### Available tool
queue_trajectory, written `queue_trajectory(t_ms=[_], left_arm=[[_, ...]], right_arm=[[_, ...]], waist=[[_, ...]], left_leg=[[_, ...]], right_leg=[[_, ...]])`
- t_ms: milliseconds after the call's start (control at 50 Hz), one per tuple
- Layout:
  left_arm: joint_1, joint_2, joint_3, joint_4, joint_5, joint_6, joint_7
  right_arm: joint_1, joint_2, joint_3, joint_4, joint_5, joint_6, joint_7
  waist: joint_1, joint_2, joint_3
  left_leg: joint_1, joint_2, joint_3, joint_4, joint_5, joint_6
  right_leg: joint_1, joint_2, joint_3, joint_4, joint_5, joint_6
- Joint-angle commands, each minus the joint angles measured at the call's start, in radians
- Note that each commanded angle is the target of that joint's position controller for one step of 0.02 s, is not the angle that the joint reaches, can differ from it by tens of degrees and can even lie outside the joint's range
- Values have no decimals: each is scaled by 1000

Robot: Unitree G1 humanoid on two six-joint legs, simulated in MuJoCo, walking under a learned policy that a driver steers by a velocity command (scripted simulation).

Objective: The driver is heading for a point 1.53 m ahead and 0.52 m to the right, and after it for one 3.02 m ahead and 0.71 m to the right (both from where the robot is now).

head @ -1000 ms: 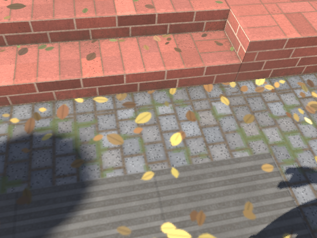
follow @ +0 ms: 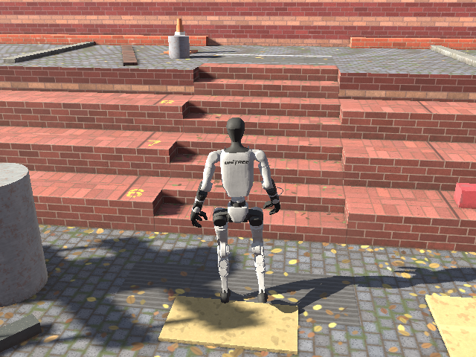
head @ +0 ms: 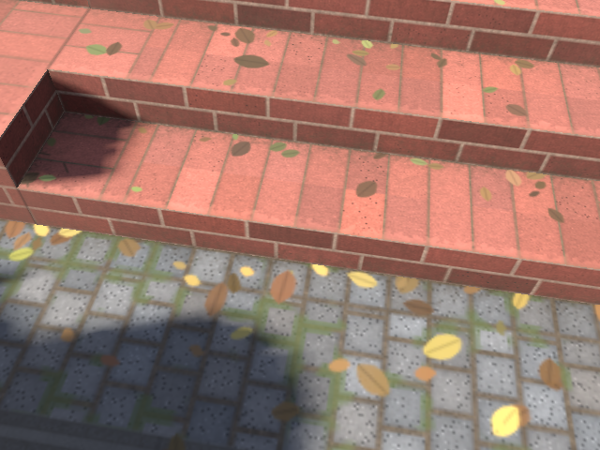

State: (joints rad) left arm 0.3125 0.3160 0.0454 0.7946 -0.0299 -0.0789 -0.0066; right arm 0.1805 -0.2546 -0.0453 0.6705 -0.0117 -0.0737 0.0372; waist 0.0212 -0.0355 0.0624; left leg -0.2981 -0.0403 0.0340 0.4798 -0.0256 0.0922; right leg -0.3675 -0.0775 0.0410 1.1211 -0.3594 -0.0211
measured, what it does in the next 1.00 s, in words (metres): walks ahead, turning right: right foot, then left foot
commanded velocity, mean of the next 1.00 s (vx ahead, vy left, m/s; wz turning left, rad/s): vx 0.33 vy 0.00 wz -0.46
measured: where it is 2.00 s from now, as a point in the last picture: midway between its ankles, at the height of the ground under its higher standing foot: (390, 372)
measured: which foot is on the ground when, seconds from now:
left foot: down 0.00-0.36, up 0.38-0.78, down 0.80-1.00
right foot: up 0.00-0.32, down 0.34-0.80, up 0.82-1.00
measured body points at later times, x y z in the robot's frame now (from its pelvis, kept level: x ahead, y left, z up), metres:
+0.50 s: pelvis +0.30 -0.04 -0.03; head +0.34 -0.06 +0.42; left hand +0.47 +0.21 -0.14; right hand +0.34 -0.32 -0.16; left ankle +0.26 +0.11 -0.67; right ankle +0.35 -0.11 -0.76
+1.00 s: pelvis +0.47 -0.01 -0.01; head +0.51 -0.01 +0.43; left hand +0.70 +0.19 -0.15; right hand +0.43 -0.32 -0.11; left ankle +0.56 +0.05 -0.76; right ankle +0.37 -0.10 -0.68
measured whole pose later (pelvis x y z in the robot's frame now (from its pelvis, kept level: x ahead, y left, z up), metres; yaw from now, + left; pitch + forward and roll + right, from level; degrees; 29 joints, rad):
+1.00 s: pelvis +0.47 -0.01 -0.01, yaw -32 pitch -1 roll -1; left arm 0.21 0.35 0.08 0.80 0.02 0.06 -0.03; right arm 0.18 -0.28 -0.01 0.75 -0.02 0.00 -0.04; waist 0.01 -0.04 0.09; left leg -0.26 0.03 0.06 0.43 -0.16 0.03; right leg -0.43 0.07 0.04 1.06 -0.46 0.03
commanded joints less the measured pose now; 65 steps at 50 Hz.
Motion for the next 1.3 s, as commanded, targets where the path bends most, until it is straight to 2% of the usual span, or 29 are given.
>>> queue_trajectory(t_ms=[20,140,240,260,300,340,360,380,400,420,440,480,560,640,720,780,800,820,840,880,940,1020,1040,1100,1220,1240,1260,1280,1300], left_arm=[[-10,57,15,-70,1,-13,-5],[-191,8,-3,-108,17,-25,-27],[-305,39,1,-164,8,-29,-56],[-296,41,1,-158,99,1,-67],[-227,59,12,-143,104,21,-66],[37,97,32,-61,108,18,-46],[157,170,54,-41,114,16,-30],[136,242,71,-61,101,19,-27],[152,237,85,-81,50,30,-17],[76,193,75,-80,35,38,-8],[16,149,61,-69,32,46,-7],[-14,114,48,-58,30,45,-7],[-19,144,55,-35,45,30,-15],[1,142,60,-19,38,49,-9],[13,149,68,-13,52,74,-1],[-44,143,70,-25,39,82,10],[-22,88,54,-45,27,74,11],[99,22,40,-54,26,74,18],[116,96,53,-35,57,88,22],[33,125,66,-16,64,110,10],[0,93,57,-19,50,135,-19],[-74,79,45,-47,47,147,-32],[-162,79,51,-116,-29,143,4],[-187,70,39,-144,13,142,30],[-149,60,34,-139,22,138,10],[-65,37,19,-96,71,129,-11],[-51,58,21,-84,82,117,-17],[-32,119,23,-93,86,107,-12],[-34,262,65,-85,73,112,-6]], right_arm=[[50,-120,-42,-29,-2,-25,-9],[53,-134,-43,28,8,-55,-29],[124,-183,-57,82,23,-52,-36],[174,-132,-34,126,-17,-50,-40],[179,-174,-41,136,-21,-41,-51],[151,-209,-46,124,-22,-21,-59],[191,-167,-32,95,-20,-18,-59],[331,-63,-5,84,-14,-10,-48],[255,-144,-11,72,-19,-5,-48],[145,-169,-11,49,-23,-14,-41],[101,-166,-7,39,-24,-16,-35],[99,-159,-3,44,-43,17,-33],[113,-101,14,49,-32,44,-39],[19,-97,19,26,-19,49,-42],[-26,-121,16,18,-5,41,-52],[65,-149,5,39,-10,19,-69],[111,-215,-9,37,-26,10,-82],[67,-300,-22,11,-20,26,-87],[117,-278,-31,36,3,49,-85],[51,-161,-1,24,6,63,-83],[3,-156,-1,24,-11,71,-88],[49,-169,-13,51,-10,65,-80],[-28,-210,-29,22,-2,54,-85],[-27,-222,-37,43,4,53,-88],[-59,-250,-44,84,26,63,-63],[35,-201,-31,127,-15,80,-42],[66,-161,-22,136,-22,84,-28],[65,-62,4,99,-37,87,-12],[11,-95,0,74,-32,103,-20]], waist=[[-33,147,-77],[-56,86,26],[-80,48,52],[-59,49,45],[-30,71,5],[84,50,-121],[103,-58,-221],[-2,-216,-363],[87,-101,-475],[70,-11,-312],[32,14,-180],[-23,33,-84],[-57,22,-100],[-21,-30,-124],[5,-56,-112],[-59,-55,-85],[-55,62,-136],[16,276,-170],[-11,284,-218],[-8,133,-111],[-2,196,-73],[-30,192,-98],[-37,212,-76],[-49,176,-110],[-19,157,-133],[-13,170,-159],[-9,95,-163],[-7,-152,-173],[30,-249,-89]], left_leg=[[241,263,-315,-294,77,154],[124,186,-45,-368,140,96],[262,252,0,-369,137,73],[258,244,45,-352,200,40],[311,234,76,-181,475,12],[291,180,129,234,643,-18],[62,119,134,587,198,-39],[-288,-13,45,962,-622,-80],[-417,-18,-87,1030,-528,-85],[-451,59,-117,925,-390,-79],[-414,93,-99,818,-338,-81],[-274,123,-93,701,-347,-110],[-165,102,-53,519,-307,-140],[-130,73,-50,354,-142,-138],[-80,28,-68,204,-168,-128],[85,38,-100,-64,-80,-96],[196,221,-251,-123,-27,-58],[316,474,-510,-131,301,52],[312,516,-604,-142,331,153],[208,379,-374,-160,183,108],[158,276,-177,-174,213,74],[207,315,-125,-173,225,112],[221,343,-148,-218,116,129],[212,358,-151,-231,61,149],[158,327,-72,-151,110,119],[143,270,3,-70,85,53],[45,230,38,-24,-87,-22],[-136,144,115,178,-450,-98],[-244,48,56,283,-567,-102]], right_leg=[[-248,-59,21,-3,90,7],[-199,-21,-15,-436,498,3],[-190,17,7,-611,599,-41],[-122,43,-69,-614,594,-50],[-39,102,-96,-599,435,-85],[193,177,-112,-656,368,-140],[459,-1,84,-587,571,-213],[769,-257,471,-502,885,-369],[800,-270,629,-669,558,-426],[634,-225,541,-766,307,-368],[459,-187,483,-823,254,-329],[231,-132,398,-867,437,-295],[110,-55,235,-815,881,-270],[120,-3,218,-784,802,-200],[163,0,294,-706,701,-160],[129,43,363,-580,518,-86],[77,99,302,-428,355,-40],[-87,261,111,-246,-234,-5],[-138,230,34,-82,-341,4],[-131,159,52,-4,-194,22],[-104,138,12,-4,-93,61],[-106,115,-10,-92,-72,68],[-171,64,13,-138,-52,93],[-85,41,5,-252,-44,105],[129,71,-75,-585,101,39],[241,117,-97,-715,96,13],[342,59,-18,-818,153,-10],[442,-208,303,-916,70,-56],[294,-297,444,-974,-149,-193]])
Keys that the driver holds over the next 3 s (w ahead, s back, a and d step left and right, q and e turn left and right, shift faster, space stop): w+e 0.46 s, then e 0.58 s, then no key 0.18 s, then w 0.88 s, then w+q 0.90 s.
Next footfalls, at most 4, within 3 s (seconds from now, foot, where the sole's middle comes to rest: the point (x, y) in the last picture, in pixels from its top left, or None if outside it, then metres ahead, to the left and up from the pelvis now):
0.34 right None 0.40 -0.11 -0.79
0.80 left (295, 389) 0.59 0.03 -0.79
1.26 right None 0.43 -0.16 -0.79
1.66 left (338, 365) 0.66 -0.07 -0.79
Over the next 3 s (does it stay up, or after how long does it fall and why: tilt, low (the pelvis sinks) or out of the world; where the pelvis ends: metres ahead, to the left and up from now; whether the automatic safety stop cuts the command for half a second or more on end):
stays up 1.08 -0.45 0.12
